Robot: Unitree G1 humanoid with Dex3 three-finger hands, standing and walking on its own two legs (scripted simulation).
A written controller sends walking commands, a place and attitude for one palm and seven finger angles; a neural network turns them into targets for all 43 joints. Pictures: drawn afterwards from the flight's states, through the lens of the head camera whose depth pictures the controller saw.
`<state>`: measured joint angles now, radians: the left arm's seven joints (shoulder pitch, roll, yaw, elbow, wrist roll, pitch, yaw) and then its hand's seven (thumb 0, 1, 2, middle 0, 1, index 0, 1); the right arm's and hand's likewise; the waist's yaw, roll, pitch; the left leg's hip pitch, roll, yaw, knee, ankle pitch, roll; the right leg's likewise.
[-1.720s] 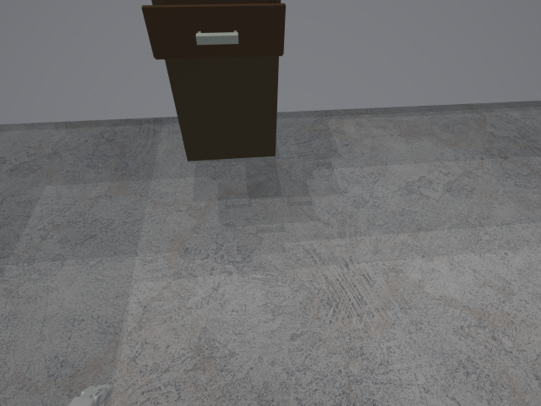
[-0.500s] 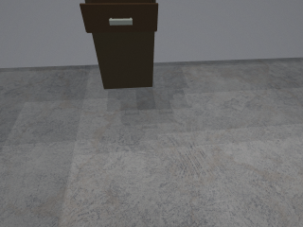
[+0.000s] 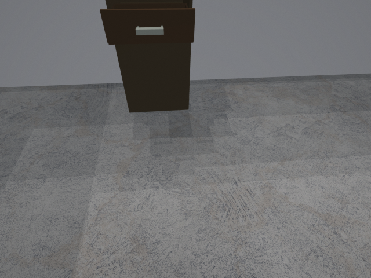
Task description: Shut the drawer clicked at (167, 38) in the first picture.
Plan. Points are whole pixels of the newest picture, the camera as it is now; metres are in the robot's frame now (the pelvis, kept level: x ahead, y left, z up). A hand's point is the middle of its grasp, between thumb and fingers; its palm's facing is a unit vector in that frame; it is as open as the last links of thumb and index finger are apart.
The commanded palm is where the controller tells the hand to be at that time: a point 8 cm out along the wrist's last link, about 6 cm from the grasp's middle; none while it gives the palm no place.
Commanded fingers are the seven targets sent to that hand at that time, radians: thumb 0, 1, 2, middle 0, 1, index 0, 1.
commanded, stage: walk to a spot facing it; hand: left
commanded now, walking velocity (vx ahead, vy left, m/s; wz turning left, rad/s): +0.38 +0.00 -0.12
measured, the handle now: (150, 29) +1.20 +0.26 +0.03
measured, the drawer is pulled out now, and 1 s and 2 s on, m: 0.30 0.30 0.30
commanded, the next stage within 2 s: turn to face it in 1.34 s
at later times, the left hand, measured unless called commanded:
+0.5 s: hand (123, 262) +0.20 +0.18 -0.19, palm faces -0.10 -0.98 -0.14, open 7.4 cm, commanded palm none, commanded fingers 0.00 0.90 0.90 -0.20 -0.30 -0.20 -0.30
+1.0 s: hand (149, 206) +0.36 +0.14 -0.18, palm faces +0.03 -0.98 -0.18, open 7.3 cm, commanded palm none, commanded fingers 0.00 0.90 0.90 -0.20 -0.30 -0.20 -0.30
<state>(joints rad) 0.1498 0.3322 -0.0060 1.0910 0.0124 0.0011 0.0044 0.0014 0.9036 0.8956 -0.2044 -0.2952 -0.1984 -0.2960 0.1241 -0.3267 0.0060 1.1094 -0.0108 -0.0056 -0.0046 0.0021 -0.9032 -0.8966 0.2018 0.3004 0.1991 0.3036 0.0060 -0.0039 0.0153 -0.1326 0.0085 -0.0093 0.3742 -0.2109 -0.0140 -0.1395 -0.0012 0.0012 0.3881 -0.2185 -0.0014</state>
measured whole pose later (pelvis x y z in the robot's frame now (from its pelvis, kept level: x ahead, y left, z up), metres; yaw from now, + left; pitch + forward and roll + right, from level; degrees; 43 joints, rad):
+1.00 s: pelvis +0.37 -0.04 -0.01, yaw -2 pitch -1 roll -2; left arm 0.35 0.17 0.04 1.10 0.03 -0.08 0.01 -0.01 0.93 0.90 -0.20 -0.29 -0.20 -0.30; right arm 0.16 -0.17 -0.06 1.01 -0.02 -0.03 0.02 0.00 -0.92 -0.90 0.19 0.30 0.19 0.30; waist 0.02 0.01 0.00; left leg -0.56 0.15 0.08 0.80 -0.18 -0.02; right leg -0.06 0.02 -0.20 0.37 -0.30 -0.04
